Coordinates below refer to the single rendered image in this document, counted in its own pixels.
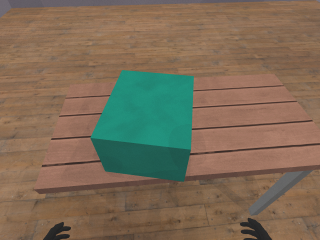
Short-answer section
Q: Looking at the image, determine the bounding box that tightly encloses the table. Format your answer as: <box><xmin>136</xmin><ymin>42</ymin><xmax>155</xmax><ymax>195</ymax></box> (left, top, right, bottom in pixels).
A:
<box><xmin>34</xmin><ymin>73</ymin><xmax>320</xmax><ymax>216</ymax></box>

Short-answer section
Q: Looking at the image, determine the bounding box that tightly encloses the carton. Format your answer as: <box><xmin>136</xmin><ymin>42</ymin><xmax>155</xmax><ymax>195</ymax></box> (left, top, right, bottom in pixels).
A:
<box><xmin>90</xmin><ymin>70</ymin><xmax>194</xmax><ymax>182</ymax></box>

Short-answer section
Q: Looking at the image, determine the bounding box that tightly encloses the robot left hand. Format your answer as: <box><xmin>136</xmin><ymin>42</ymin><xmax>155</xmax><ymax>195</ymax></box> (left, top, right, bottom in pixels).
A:
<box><xmin>43</xmin><ymin>222</ymin><xmax>71</xmax><ymax>240</ymax></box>

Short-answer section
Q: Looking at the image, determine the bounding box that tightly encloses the robot right hand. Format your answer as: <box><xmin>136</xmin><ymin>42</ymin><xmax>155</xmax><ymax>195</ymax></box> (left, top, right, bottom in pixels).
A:
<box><xmin>240</xmin><ymin>218</ymin><xmax>272</xmax><ymax>240</ymax></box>

